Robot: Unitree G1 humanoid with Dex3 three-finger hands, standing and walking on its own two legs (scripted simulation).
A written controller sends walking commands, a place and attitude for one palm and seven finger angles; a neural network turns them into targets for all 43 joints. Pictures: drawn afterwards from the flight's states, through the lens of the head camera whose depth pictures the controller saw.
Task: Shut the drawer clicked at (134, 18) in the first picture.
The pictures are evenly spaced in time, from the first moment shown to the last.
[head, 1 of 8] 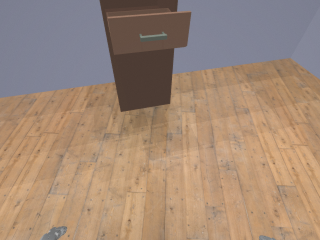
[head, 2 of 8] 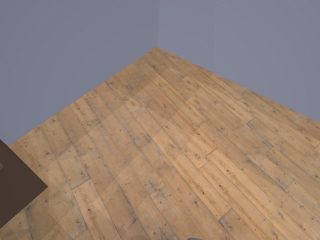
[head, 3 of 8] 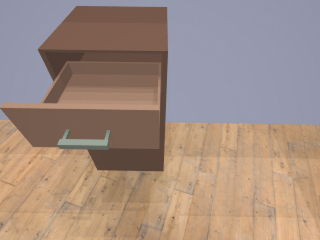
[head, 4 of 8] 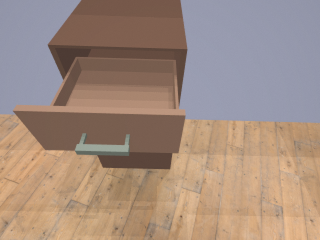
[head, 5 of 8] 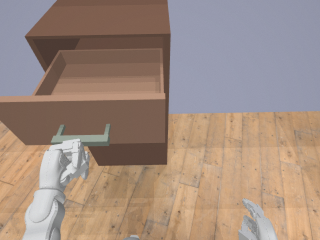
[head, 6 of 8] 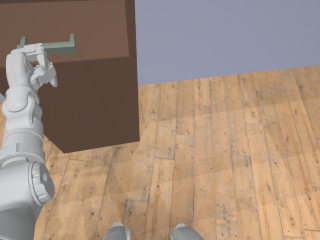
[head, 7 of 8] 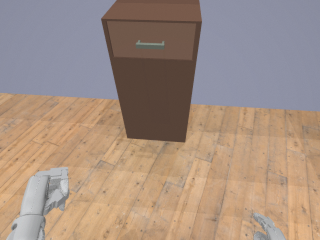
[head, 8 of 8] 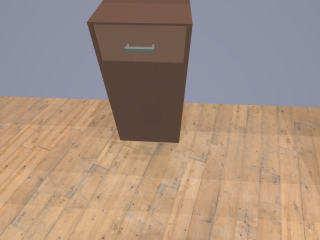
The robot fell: no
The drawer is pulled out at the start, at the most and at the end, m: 0.29 0.29 0.00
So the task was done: yes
